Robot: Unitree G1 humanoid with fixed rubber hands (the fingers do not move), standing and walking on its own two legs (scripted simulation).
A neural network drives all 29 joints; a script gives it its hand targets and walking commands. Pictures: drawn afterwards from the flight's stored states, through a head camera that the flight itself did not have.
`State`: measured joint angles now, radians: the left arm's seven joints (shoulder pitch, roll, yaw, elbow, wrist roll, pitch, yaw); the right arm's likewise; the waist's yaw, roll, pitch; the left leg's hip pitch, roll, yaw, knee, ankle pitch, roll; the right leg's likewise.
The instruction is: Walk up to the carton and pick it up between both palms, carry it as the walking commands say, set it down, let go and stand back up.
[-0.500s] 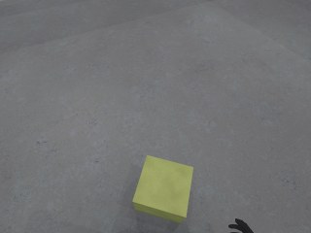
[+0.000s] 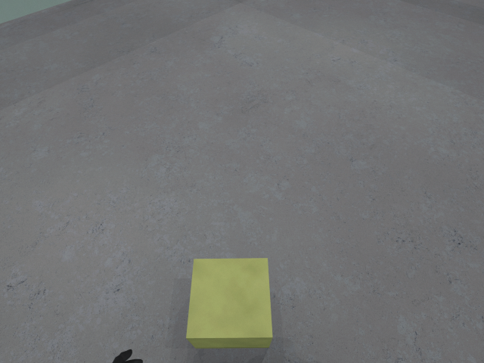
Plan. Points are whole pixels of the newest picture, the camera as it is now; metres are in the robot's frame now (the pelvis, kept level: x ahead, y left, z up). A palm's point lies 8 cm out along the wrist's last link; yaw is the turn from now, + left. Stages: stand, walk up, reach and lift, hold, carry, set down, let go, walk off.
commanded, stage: walk up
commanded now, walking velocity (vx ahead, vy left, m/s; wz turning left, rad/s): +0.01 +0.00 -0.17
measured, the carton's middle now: (231, 303) +0.39 +0.02 -0.67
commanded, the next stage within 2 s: none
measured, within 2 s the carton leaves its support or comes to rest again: neither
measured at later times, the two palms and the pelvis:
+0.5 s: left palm out of the picture +0.01 +0.24 -0.14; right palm out of the picture +0.05 -0.20 -0.14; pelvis +0.01 +0.02 +0.01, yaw +0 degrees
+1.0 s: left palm out of the picture -0.01 +0.24 -0.14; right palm out of the picture -0.02 -0.19 -0.14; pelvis +0.01 +0.03 +0.01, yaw +0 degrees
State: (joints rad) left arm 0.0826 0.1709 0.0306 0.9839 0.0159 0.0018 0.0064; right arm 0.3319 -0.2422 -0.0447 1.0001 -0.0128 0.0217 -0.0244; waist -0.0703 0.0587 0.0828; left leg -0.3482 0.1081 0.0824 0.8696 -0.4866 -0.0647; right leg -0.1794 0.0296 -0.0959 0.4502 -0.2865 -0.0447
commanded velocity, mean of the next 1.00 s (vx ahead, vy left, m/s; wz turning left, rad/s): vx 0.00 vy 0.00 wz -0.01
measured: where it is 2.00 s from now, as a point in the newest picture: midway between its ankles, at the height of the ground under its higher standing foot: outside the picture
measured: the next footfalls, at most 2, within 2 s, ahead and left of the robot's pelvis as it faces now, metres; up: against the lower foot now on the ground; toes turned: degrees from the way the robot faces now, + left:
left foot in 0.16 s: +0.03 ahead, +0.14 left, +0.00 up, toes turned -3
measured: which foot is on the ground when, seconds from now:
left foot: up 0.00-0.14, down 0.16-1.00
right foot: down 0.00-1.00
